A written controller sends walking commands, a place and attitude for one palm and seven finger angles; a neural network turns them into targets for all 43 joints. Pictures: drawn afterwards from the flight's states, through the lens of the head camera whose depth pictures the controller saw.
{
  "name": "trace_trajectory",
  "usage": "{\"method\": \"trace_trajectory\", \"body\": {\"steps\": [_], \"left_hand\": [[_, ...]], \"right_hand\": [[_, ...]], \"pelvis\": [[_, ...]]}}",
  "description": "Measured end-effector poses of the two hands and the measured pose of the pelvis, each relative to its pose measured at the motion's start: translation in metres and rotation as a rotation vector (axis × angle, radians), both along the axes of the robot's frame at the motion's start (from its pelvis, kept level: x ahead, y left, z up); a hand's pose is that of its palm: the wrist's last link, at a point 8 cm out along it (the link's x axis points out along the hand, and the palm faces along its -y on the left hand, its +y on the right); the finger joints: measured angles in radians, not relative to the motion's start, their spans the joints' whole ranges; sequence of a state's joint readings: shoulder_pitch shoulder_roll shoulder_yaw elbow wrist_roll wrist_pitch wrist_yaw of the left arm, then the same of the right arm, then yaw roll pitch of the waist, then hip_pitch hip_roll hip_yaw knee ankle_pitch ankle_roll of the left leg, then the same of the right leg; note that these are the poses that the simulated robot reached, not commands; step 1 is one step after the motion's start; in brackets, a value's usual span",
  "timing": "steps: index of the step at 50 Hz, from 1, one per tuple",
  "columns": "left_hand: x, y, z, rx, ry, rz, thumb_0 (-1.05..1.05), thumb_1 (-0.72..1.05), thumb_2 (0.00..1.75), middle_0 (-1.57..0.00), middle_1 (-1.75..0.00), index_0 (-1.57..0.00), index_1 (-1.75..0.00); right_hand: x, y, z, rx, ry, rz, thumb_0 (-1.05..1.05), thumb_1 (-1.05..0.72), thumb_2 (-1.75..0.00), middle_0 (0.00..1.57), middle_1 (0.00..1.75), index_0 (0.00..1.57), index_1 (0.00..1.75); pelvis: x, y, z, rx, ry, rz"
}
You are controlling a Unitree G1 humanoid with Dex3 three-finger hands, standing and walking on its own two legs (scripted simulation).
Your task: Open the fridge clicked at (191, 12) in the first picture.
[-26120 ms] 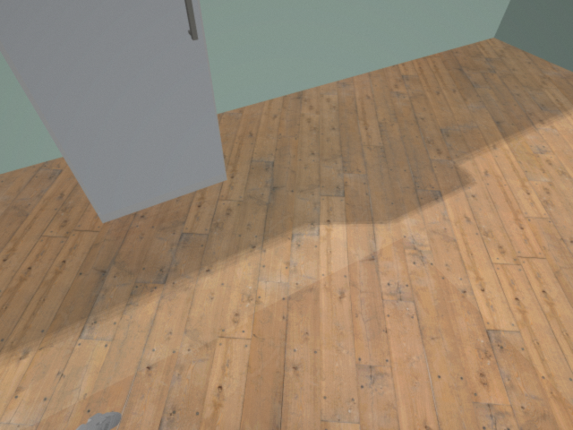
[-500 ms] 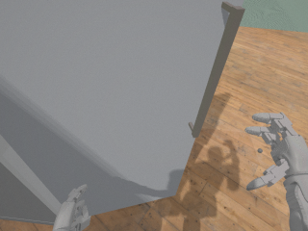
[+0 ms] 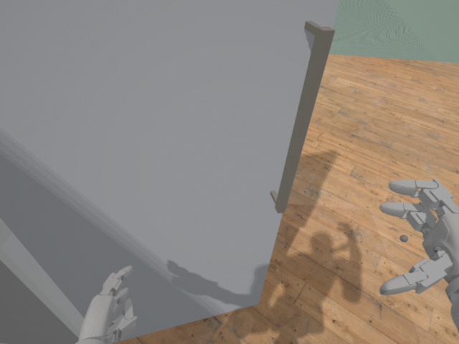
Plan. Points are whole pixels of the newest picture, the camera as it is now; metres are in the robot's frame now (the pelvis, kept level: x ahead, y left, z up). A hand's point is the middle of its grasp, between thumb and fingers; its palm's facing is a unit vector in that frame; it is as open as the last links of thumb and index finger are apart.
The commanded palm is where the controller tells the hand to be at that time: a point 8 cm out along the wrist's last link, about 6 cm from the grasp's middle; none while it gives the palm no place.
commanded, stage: draw the hand back to the body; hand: right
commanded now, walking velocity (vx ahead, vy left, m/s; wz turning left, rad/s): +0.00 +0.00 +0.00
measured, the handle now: (292, 136) +0.43 -0.11 +0.18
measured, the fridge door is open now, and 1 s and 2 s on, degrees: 71 71 71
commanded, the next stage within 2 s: step back with the hand held close in 1.02 s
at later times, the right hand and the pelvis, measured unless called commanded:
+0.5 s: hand (432, 239) +0.22 -0.27 +0.17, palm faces +0.44 +0.82 -0.37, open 10.2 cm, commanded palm +0.17 -0.30 +0.18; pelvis +0.01 -0.01 +0.01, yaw +1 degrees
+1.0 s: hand (445, 251) +0.20 -0.27 +0.17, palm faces +0.49 +0.79 -0.37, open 7.4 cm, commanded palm +0.15 -0.30 +0.19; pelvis +0.01 +0.00 +0.01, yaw +1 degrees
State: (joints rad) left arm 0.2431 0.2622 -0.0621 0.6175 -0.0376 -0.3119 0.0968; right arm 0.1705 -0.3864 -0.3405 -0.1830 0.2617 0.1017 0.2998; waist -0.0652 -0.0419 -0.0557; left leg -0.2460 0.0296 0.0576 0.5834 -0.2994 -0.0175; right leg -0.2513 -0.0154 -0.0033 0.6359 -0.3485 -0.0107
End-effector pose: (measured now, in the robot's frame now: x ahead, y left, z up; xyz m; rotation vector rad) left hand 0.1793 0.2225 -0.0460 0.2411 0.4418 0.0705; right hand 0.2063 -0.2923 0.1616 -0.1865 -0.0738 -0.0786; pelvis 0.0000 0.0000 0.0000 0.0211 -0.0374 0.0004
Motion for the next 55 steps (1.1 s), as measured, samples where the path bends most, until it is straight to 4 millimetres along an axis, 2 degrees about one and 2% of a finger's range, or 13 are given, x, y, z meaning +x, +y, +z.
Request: {"method": "trace_trajectory", "body": {"steps": [4,8,12,17,22,37,44,55], "left_hand": [[-0.004,-0.007,-0.005,0.002,0.056,-0.017,0.01,0.90,0.90,-0.21,-0.30,-0.20,-0.30],[-0.011,-0.012,-0.016,-0.002,0.132,-0.013,0.01,0.90,0.90,-0.21,-0.30,-0.20,-0.30],[-0.017,-0.016,-0.024,-0.007,0.192,0.000,0.01,0.90,0.90,-0.21,-0.30,-0.21,-0.30],[-0.017,-0.017,-0.027,-0.018,0.212,0.015,0.01,0.90,0.90,-0.21,-0.30,-0.21,-0.30],[-0.011,-0.014,-0.023,-0.026,0.198,0.025,0.01,0.90,0.90,-0.21,-0.30,-0.21,-0.30],[0.008,-0.001,-0.012,0.006,0.169,0.023,0.01,0.90,0.90,-0.21,-0.30,-0.20,-0.30],[0.007,-0.005,-0.013,0.000,0.170,0.012,0.01,0.90,0.90,-0.21,-0.30,-0.20,-0.30],[-0.004,-0.006,-0.016,-0.018,0.179,0.016,0.01,0.90,0.90,-0.21,-0.30,-0.20,-0.30]], "right_hand": [[-0.011,-0.005,0.007,-0.098,-0.084,-0.206,-0.01,0.38,-0.28,0.25,1.06,0.25,1.06],[-0.020,-0.004,0.004,-0.129,-0.095,-0.288,-0.01,0.26,-0.34,0.25,0.98,0.24,0.98],[-0.023,-0.007,0.002,-0.156,-0.085,-0.324,-0.01,0.13,-0.40,0.24,0.91,0.24,0.90],[-0.023,-0.012,0.010,-0.193,-0.100,-0.348,-0.01,-0.05,-0.49,0.24,0.80,0.24,0.80],[-0.025,-0.012,0.021,-0.223,-0.123,-0.345,0.00,-0.23,-0.57,0.23,0.70,0.23,0.70],[-0.049,-0.019,0.023,-0.251,-0.100,-0.411,0.01,-0.75,-0.82,0.22,0.39,0.21,0.39],[-0.051,-0.017,0.022,-0.238,-0.104,-0.419,0.01,-0.85,-0.88,0.21,0.33,0.21,0.33],[-0.051,-0.012,0.027,-0.250,-0.119,-0.400,0.01,-0.89,-0.89,0.21,0.31,0.21,0.31]], "pelvis": [[-0.003,-0.002,0.002,-0.001,-0.003,0.002],[-0.003,-0.006,0.004,-0.006,-0.006,0.004],[0.000,-0.008,0.006,-0.010,-0.014,0.006],[0.006,-0.010,0.008,-0.013,-0.026,0.012],[0.011,-0.010,0.010,-0.014,-0.030,0.018],[0.013,-0.004,0.012,-0.010,-0.038,0.011],[0.009,-0.001,0.012,-0.011,-0.045,0.008],[0.006,0.001,0.012,-0.013,-0.053,0.011]]}}
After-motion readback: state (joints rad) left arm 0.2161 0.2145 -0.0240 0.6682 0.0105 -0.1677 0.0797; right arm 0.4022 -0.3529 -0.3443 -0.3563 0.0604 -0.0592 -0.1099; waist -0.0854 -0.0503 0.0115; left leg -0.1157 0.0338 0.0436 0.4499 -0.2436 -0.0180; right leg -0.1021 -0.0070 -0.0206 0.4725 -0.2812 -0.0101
